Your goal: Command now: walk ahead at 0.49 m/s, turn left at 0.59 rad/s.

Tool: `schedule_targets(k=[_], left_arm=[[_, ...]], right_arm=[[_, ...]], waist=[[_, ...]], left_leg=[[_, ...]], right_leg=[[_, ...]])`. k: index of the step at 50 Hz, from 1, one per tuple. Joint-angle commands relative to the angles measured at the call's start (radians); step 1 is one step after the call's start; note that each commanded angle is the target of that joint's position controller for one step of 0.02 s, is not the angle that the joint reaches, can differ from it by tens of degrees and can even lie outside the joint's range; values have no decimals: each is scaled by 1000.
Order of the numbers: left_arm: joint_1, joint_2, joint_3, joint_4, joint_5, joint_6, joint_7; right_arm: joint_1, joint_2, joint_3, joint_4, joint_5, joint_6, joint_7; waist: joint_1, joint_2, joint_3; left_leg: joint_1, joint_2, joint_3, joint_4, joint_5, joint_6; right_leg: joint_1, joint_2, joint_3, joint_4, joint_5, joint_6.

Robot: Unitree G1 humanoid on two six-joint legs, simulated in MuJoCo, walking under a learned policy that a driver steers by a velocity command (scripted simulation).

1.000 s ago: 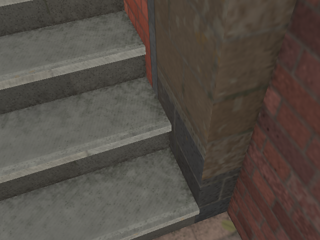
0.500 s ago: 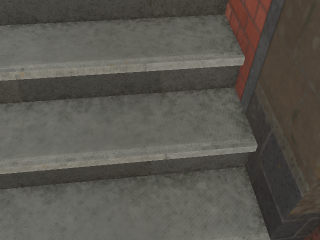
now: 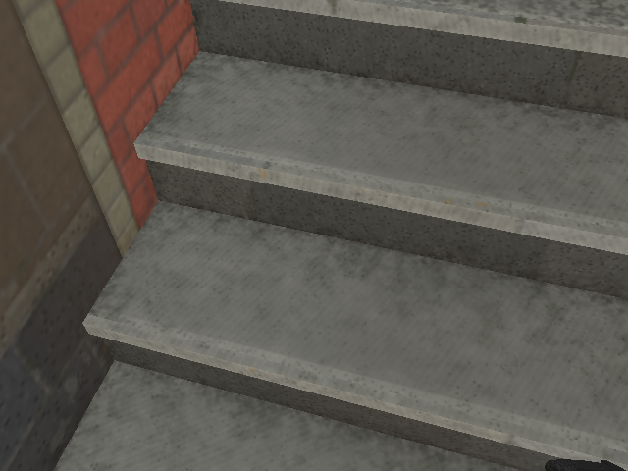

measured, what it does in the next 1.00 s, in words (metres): climbs, turning right: left foot 0.17 m higher, then right foot 0.17 m higher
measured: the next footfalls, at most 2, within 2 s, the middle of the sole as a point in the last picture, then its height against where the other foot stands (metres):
left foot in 0.24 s outside the picture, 0.17 m higher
right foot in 0.86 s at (335, 314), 0.17 m higher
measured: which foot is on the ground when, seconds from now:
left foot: up 0.00-0.22, down 0.24-0.90, up 0.92-1.00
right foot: down 0.00-0.28, up 0.30-0.84, down 0.86-1.00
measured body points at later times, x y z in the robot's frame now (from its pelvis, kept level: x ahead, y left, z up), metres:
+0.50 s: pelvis +0.28 +0.16 +0.14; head +0.29 +0.19 +0.59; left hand +0.47 +0.41 +0.04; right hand +0.30 -0.09 +0.01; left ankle +0.31 +0.28 -0.57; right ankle +0.28 +0.02 -0.32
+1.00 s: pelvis +0.57 +0.12 +0.25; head +0.57 +0.12 +0.70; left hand +0.66 +0.34 +0.10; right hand +0.59 -0.15 +0.12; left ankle +0.47 +0.29 -0.26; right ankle +0.60 +0.03 -0.40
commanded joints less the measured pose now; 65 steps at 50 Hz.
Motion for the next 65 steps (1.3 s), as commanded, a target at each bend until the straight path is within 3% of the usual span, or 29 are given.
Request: schedule_targets(k=[1,7,10,12,13,14,15,17,18,21,22,25,26,30,36,38,41,43,45,46,47,49,51,53,55,59,61,63,65], left_arm=[[26,142,33,-30,-12,-16,4],[162,133,39,65,-41,10,26],[33,181,44,40,-41,49,15],[95,297,58,71,-30,37,-20],[132,287,52,74,-37,5,-44],[109,229,40,43,-78,-30,-53],[159,176,43,121,-62,-63,-85],[-24,52,52,51,-117,-44,-93],[-153,-6,31,-33,-79,-20,-76],[-177,-76,-4,-106,-50,24,-97],[-186,-111,-12,-75,0,6,-138],[-134,-27,11,-73,-20,19,-184],[-121,-8,11,-45,-27,27,-199],[-284,-41,-38,-87,-29,52,-161],[-546,-88,-96,-165,-37,91,-120],[-629,-102,-116,-169,-19,130,-150],[-390,-84,-98,-83,-12,111,-182],[-236,-17,-82,-36,-41,77,-156],[189,114,-26,122,-43,55,-102],[359,168,-10,197,-8,73,-108],[358,176,9,209,0,51,-104],[132,62,-18,227,-13,13,-114],[-101,-100,-72,224,5,4,-130],[-208,-109,-82,220,7,-32,-129],[-146,-33,-73,194,28,-57,-96],[301,-32,-80,391,100,-61,-108],[301,4,-72,371,84,-70,-118],[32,66,-63,224,-6,-55,-157],[8,203,-21,190,-67,-74,-157]], right_arm=[[-69,34,19,-114,3,3,-17],[-305,105,83,-245,-4,-37,7],[-353,103,113,-283,-38,-69,83],[-85,-22,34,-188,-12,-63,71],[142,-114,-20,-121,-19,-65,53],[381,-286,-84,-26,-61,-69,40],[448,-331,-86,64,-103,-56,18],[334,-191,-41,142,-54,-82,49],[297,-125,-24,212,-33,-89,55],[150,68,11,318,-52,-113,50],[29,92,25,297,-108,-120,94],[-98,40,-16,329,-131,-124,113],[-81,15,-18,348,-139,-125,110],[120,57,24,508,-164,-133,84],[378,49,31,599,-210,-108,93],[228,-23,8,526,-157,-88,132],[113,-181,-23,474,-135,-143,125],[109,-228,-42,473,-135,-144,137],[302,-103,-18,510,-204,-114,192],[157,-119,-41,485,-134,-83,230],[74,-65,-42,424,-97,-71,202],[47,39,-31,418,-108,-93,156],[-20,97,1,378,-112,-90,120],[31,48,-5,386,-111,-68,93],[-19,31,-4,335,-77,-69,84],[-250,48,41,210,-98,-73,81],[-399,33,44,105,-87,-59,70],[-472,86,71,26,-100,-16,80],[-331,53,60,38,-83,-9,119]], waist=[[-6,-135,54],[66,-123,125],[-12,-87,36],[-143,-165,-206],[-256,-240,-402],[-340,71,-583],[-283,344,-774],[-187,178,-439],[-159,151,-203],[-5,63,-36],[16,113,122],[95,8,-9],[78,102,-40],[36,-34,-104],[-85,12,-83],[-76,7,-58],[85,152,-117],[117,201,-189],[150,-79,-490],[197,-153,-432],[184,-190,-302],[43,-246,-208],[-89,-34,-152],[-153,38,-88],[-103,-105,-107],[19,-50,-38],[45,-65,-31],[-46,-108,25],[-129,-202,-103]], left_leg=[[-283,60,-10,194,-28,-37],[-702,137,-53,92,-204,6],[164,131,231,-553,2,48],[625,-59,349,-652,-123,121],[847,-111,202,-668,27,179],[1174,155,-334,-980,46,338],[1180,350,-777,-1359,49,404],[902,385,-669,-1423,-237,279],[768,356,-520,-1408,-237,229],[581,329,-258,-1431,-107,168],[371,257,-116,-1347,35,253],[325,245,111,-1517,73,309],[376,252,119,-1550,110,336],[722,239,205,-1551,230,313],[1043,286,276,-1678,250,273],[841,321,355,-1816,371,311],[878,347,450,-1583,1617,369],[1043,338,410,-1374,1895,378],[321,130,299,-666,1004,217],[88,-70,115,-313,369,184],[-86,-104,-65,-4,433,185],[-151,-112,-136,333,462,212],[-212,-94,-154,413,418,283],[-203,-41,-73,243,371,264],[-72,-69,55,380,167,212],[-551,-22,-35,371,35,273],[-422,33,63,64,102,237],[86,31,138,-266,-182,156],[382,-70,260,-394,59,94]], right_leg=[[76,-341,214,-223,-15,-214],[393,-376,195,-257,-31,-131],[-156,-243,69,-462,61,-160],[-15,-214,36,-137,1067,-158],[-2,-214,109,106,1527,-121],[-282,-98,170,574,1108,-1],[-271,89,320,1096,72,20],[-541,69,388,1448,-13,14],[-649,33,348,1475,47,-16],[-729,-4,350,1626,204,-118],[-833,11,407,1676,273,-217],[-846,34,300,1670,207,-240],[-896,65,253,1941,154,-230],[-1282,31,260,1936,100,-253],[-1504,-119,124,1568,91,-226],[-1204,-111,32,1332,-156,-200],[-844,64,-64,1121,-176,-149],[-617,183,-94,705,-71,-138],[283,63,459,501,239,-344],[314,-70,907,124,177,-380],[211,-127,951,46,16,-319],[-167,-60,839,125,-102,-312],[-392,-24,728,122,-223,-279],[-517,5,533,79,-82,-221],[-584,17,464,-9,-6,-223],[-101,-85,580,61,-43,-183],[-197,-69,569,-55,-107,-195],[-644,-118,597,-264,-94,-239],[-550,-146,541,-147,974,-301]])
